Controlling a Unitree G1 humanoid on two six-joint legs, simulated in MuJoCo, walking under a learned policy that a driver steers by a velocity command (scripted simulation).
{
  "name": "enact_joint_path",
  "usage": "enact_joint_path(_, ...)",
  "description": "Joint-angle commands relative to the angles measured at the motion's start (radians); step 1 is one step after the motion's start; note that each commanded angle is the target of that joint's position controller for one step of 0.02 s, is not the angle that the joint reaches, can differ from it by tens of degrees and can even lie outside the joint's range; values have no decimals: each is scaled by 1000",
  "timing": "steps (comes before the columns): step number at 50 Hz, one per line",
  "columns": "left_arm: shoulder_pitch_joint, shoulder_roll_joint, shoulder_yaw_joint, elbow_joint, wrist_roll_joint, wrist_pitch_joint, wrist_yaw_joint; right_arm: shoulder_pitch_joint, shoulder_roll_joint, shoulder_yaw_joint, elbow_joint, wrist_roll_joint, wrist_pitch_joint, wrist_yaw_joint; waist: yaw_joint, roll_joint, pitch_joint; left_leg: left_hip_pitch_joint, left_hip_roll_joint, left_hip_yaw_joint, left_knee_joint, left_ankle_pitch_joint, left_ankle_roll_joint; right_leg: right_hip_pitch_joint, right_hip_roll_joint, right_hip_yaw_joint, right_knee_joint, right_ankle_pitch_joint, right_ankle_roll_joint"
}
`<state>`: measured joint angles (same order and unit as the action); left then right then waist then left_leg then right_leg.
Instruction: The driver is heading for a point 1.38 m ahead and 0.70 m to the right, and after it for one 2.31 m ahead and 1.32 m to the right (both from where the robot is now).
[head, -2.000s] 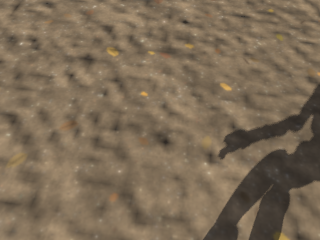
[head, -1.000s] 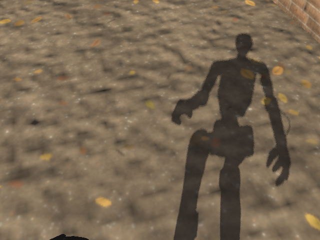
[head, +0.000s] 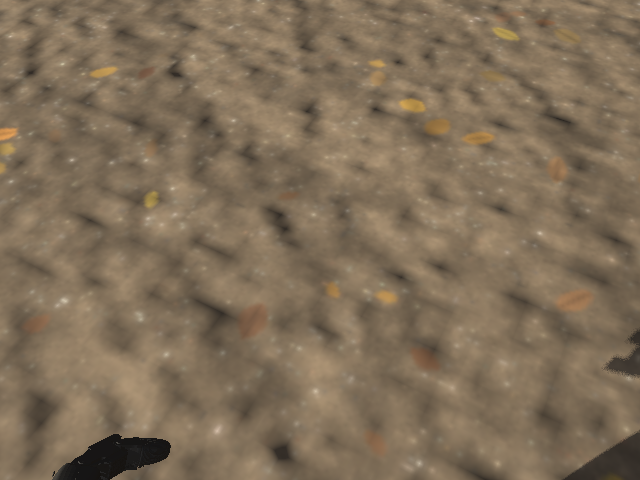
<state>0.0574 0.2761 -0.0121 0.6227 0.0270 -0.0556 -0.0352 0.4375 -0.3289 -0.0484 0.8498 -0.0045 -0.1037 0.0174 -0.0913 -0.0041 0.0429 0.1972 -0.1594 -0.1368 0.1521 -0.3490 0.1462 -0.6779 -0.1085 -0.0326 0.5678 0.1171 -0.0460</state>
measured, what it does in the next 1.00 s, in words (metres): walks ahead, turning right: right foot, then left foot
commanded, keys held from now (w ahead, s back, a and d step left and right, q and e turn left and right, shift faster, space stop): w+e+shift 1.00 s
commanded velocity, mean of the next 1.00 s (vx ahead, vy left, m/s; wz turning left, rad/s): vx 1.00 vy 0.00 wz -0.79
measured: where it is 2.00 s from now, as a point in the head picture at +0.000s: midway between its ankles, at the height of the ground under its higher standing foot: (582, 129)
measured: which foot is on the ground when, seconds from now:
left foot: down 0.00-0.06, up 0.08-0.48, down 0.50-0.94, up 0.96-1.00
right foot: up 0.00-0.04, down 0.06-0.52, up 0.54-0.92, down 0.94-1.00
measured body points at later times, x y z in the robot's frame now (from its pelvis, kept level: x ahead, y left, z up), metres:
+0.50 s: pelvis +0.49 -0.08 -0.01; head +0.52 -0.09 +0.44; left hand +0.52 +0.22 -0.12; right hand +0.70 -0.36 -0.04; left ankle +0.68 +0.00 -0.73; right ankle +0.25 -0.12 -0.72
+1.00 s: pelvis +0.88 -0.31 -0.03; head +0.90 -0.32 +0.42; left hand +1.21 -0.29 -0.12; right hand +0.68 -0.48 -0.16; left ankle +0.79 -0.04 -0.59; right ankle +0.93 -0.38 -0.72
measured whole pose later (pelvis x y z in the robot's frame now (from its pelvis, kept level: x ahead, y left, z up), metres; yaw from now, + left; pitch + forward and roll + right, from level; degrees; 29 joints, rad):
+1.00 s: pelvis +0.88 -0.31 -0.03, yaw -50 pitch +0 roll +0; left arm 0.09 0.33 0.04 0.66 0.02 0.00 -0.04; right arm 0.42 -0.26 -0.02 0.83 -0.04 -0.06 -0.01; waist -0.04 -0.03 0.06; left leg -0.08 0.06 0.10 1.29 -0.40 -0.04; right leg -0.53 0.14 -0.11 0.79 -0.27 -0.22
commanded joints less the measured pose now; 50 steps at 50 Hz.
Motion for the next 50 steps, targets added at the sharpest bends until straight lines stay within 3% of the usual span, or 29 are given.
enact_joint_path(1, 10, 129, 49, -31, -2, -12, 2, 14, -193, -41, -18, -24, -6, -22, 65, 64, -33, -67, 281, 41, 117, 1152, 18, 265, 130, -90, -17, -121, -67)
enact_joint_path(3, 363, 184, 83, 79, -14, -3, 17, -58, -204, -44, -27, -62, 23, -41, 252, 93, -189, -101, 292, 111, 551, 1341, -13, 564, 194, -92, -8, -272, -104)
enact_joint_path(4, 561, 238, 108, 130, -9, 7, 30, -103, -171, -33, -45, -69, 25, -46, 347, 47, -258, -317, 250, 152, 929, 1122, -29, 806, 111, 22, 42, -417, -143)
enact_joint_path(5, 565, 347, 140, 149, 13, 13, 30, -19, -30, 2, -103, -27, 6, -19, 225, -313, -304, -783, 44, 161, 1368, 204, -105, 1053, -130, 614, -82, -666, -321)
enact_joint_path(6, 463, 257, 125, 138, -8, 20, 11, -67, -63, 13, -120, -38, -19, -18, 203, -237, -299, -942, 40, 48, 1411, -22, -91, 1049, -171, 937, -296, -692, -335)
enact_joint_path(8, 375, 193, 118, 133, -14, 14, 6, -212, -97, 25, -160, -44, -35, -14, 172, 30, -125, -946, 165, 14, 1270, 92, -90, 812, -133, 705, -310, -560, -299)
enact_joint_path(9, 376, 158, 107, 152, -14, 12, 11, -258, -81, 30, -179, -57, -28, -11, 143, 77, -49, -907, 192, 26, 1191, 83, -96, 676, -76, 610, -327, -491, -262)
enact_joint_path(12, 379, 156, 99, 179, -21, -9, 19, -256, -45, 52, -221, -81, 19, 0, 67, 7, 19, -866, 231, 49, 1022, 15, -146, 478, 3, 509, -379, -428, -270)
enact_joint_path(16, 363, 181, 116, 163, -25, -23, 18, -483, -19, 81, -317, -49, 22, 21, 112, -20, 94, -737, 228, 131, 618, 279, -198, 275, 84, 404, -474, -292, -234)
enact_joint_path(21, 420, 214, 137, 178, -43, -23, 20, -537, -38, 72, -337, -29, 14, 10, 167, -41, 8, -577, 172, 129, 390, 453, -172, 467, 64, 418, -370, 79, -150)
enact_joint_path(23, 414, 245, 144, 178, -34, -20, 29, -421, -91, 45, -303, -30, 9, -8, 113, -36, -92, -415, 126, 128, 352, 305, -151, 550, 68, 413, -169, 335, -108)
enact_joint_path(24, 385, 272, 149, 174, -29, -20, 26, -269, -122, 27, -264, -28, 4, -22, 25, -25, -185, -240, 132, 128, 348, 239, -138, 526, 98, 390, 31, 374, -87)
enact_joint_path(25, 344, 240, 141, 158, -23, -31, 23, -64, -173, 0, -226, -38, -2, -43, -74, -10, -287, 2, 240, 42, 387, 92, -113, 387, 135, 364, 291, 233, -75)
enact_joint_path(26, 362, 76, 100, 123, -34, -41, 29, 92, -243, -27, -205, -75, -2, -62, -85, 198, -419, 252, 539, -303, 332, -274, -65, 151, 213, 260, 625, -429, -74)
enact_joint_path(27, 439, 61, 76, 69, -60, -29, 26, 9, -292, -44, -206, -69, 12, -53, 11, 423, -507, 279, 679, -782, 135, -442, 26, -41, 220, 171, 824, -620, -63)
enact_joint_path(28, 329, 138, 86, 101, -30, -7, 34, -96, -167, -29, -226, -58, 18, -49, -1, 203, -311, 129, 599, -642, 112, -496, 14, -123, 130, 145, 839, -492, -72)
enact_joint_path(29, 251, 150, 91, 95, -12, 2, 23, -137, -93, -11, -218, -51, 17, -44, 0, 97, -187, -2, 549, -440, 126, -299, -2, -118, 96, 124, 787, -419, -66)
enact_joint_path(30, 211, 140, 92, 92, -5, 11, 9, -137, -66, -5, -197, -57, 16, -41, 12, 42, -123, -94, 508, -306, 113, -107, -17, -93, 70, 117, 757, -402, -56)
enact_joint_path(31, 188, 116, 88, 76, 8, 24, -6, -109, -56, -1, -167, -53, 10, -43, 30, 64, -78, -157, 481, -205, 103, 8, -23, -85, 47, 117, 742, -404, -50)
enact_joint_path(34, 105, 55, 66, 14, 10, 61, -30, -62, -13, 6, -96, -18, -15, -24, 70, 97, -20, -212, 458, -5, 63, 255, -58, -136, 3, 97, 712, -391, -41)
enact_joint_path(37, 6, 52, 48, -60, 10, 63, -50, -106, -29, 3, -80, -16, -31, -20, 110, 102, 22, -292, 415, 192, 4, 430, -83, -118, 2, 53, 591, -231, -37)
enact_joint_path(40, -93, 65, 35, -86, 3, 61, -70, -98, -63, -4, -57, -19, -35, -22, 104, 41, 80, -329, 349, 356, -52, 564, -112, 10, 47, -68, 331, -102, -64)
enact_joint_path(42, -118, 69, 31, -86, 3, 57, -73, -48, -108, -12, -42, -21, -33, -27, 106, 41, 78, -274, 352, 409, 14, 971, -132, 124, 115, -150, 222, -99, -103)
enact_joint_path(44, -18, 107, 44, -50, 3, 52, -61, -22, -172, -28, -46, -21, -9, -42, 172, 95, -8, -182, 382, 412, 209, 1339, -144, 263, 187, -177, 193, -179, -135)
enact_joint_path(46, 327, 184, 86, 51, 4, 43, -36, -91, -213, -40, -78, -29, 26, -49, 345, 112, -173, -291, 424, 376, 666, 1386, -122, 652, 225, -104, 163, -263, -197)
enact_joint_path(47, 452, 227, 118, 111, -4, 44, -8, -98, -189, -39, -83, -40, 35, -38, 364, 22, -212, -494, 345, 372, 1021, 832, -131, 887, 207, -13, 101, -320, -225)
enact_joint_path(48, 372, 319, 140, 102, -23, 59, 16, -95, -44, -3, -127, -58, 28, -22, 248, -218, -143, -803, 171, 355, 1432, -132, -157, 939, 28, 295, 94, -211, -270)
enact_joint_path(49, 346, 391, 156, 47, 5, 74, 16, -74, -91, -4, -248, -27, 9, -23, 209, -227, -367, -1062, 128, 124, 1580, -155, -176, 1177, -127, 772, -133, -392, -461)
enact_joint_path(50, 350, 339, 154, 41, -2, 74, 27, -171, -125, 1, -258, -36, -14, -23, 230, -38, -284, -1117, 191, 49, 1485, -61, -170, 1084, -145, 843, -282, -525, -421)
